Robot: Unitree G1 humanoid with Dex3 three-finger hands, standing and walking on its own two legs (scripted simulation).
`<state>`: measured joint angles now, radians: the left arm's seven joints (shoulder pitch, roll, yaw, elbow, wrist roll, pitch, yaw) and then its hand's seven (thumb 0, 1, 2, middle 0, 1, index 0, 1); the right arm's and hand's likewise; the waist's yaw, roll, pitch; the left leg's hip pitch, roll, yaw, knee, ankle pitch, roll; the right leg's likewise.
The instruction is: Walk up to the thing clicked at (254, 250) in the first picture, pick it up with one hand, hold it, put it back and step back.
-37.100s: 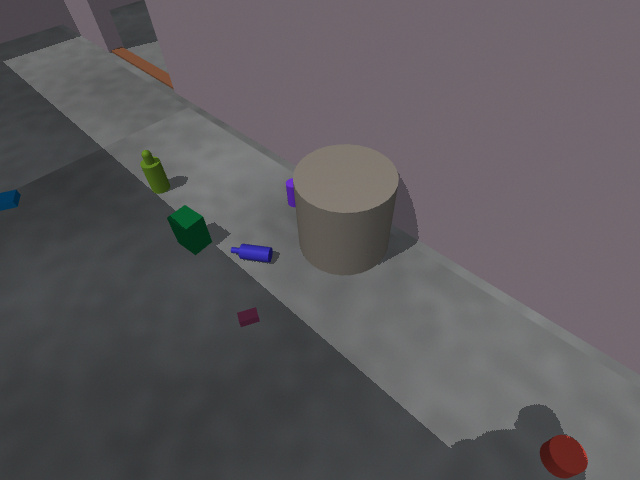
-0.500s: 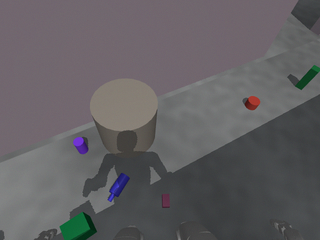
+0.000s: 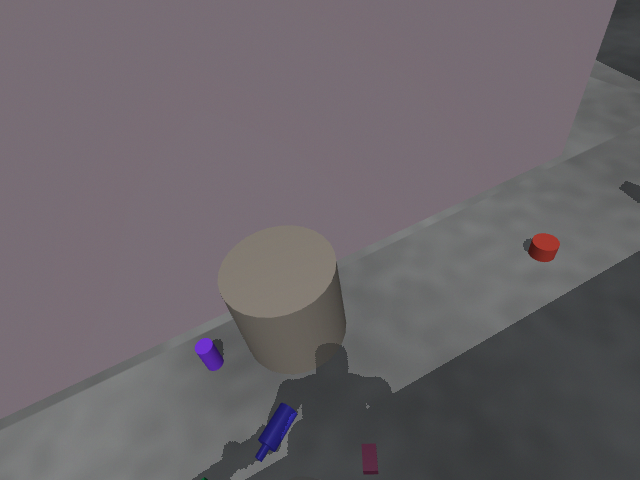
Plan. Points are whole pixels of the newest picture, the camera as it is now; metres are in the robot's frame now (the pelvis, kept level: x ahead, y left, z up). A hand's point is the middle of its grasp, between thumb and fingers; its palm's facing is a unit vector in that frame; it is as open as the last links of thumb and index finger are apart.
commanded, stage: walk up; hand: left
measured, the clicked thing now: (274, 433) +0.44 +0.28 -0.74
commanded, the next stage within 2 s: stand in 0.32 s
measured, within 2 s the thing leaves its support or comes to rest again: neither
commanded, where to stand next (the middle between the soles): +0.08 +0.02 m, yaw +1 degrees
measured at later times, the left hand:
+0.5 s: hand out of the picture +0.11 +0.29 -0.17, palm faces +0.05 -0.95 -0.29, open 7.4 cm
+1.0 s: hand out of the picture +0.15 +0.29 -0.14, palm faces +0.03 -0.93 -0.36, open 7.4 cm
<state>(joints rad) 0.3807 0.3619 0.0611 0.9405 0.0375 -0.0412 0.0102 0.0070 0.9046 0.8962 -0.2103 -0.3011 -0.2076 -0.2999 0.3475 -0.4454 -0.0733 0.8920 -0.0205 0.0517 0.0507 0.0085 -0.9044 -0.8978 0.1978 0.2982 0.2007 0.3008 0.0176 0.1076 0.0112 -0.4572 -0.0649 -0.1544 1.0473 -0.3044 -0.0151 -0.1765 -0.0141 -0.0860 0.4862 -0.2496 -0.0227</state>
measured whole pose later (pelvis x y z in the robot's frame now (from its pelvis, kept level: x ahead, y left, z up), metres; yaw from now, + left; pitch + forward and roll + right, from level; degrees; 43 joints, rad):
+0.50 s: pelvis +0.05 +0.04 +0.00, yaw +4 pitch -3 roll -1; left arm 0.20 0.37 0.02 0.90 -0.01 0.02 0.00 0.01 0.91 0.90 -0.21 -0.30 -0.20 -0.30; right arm 0.16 -0.35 -0.02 0.91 -0.01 -0.04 -0.01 0.01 -0.90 -0.90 0.20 0.30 0.20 0.30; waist 0.01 -0.06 0.12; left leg -0.26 0.02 0.02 0.54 -0.23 0.01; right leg -0.29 -0.04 0.01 0.75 -0.49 -0.01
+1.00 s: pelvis +0.08 +0.03 +0.01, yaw +3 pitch -3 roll +0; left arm 0.10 0.36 0.00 1.10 0.00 -0.02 0.00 0.01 0.91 0.90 -0.21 -0.30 -0.20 -0.30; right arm 0.07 -0.35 -0.01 1.14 0.00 0.00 0.01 0.01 -0.90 -0.90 0.20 0.30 0.20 0.30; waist -0.01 0.00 0.08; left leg -0.13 0.04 0.02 0.36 -0.18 -0.03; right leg -0.11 -0.03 -0.01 0.36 -0.21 0.02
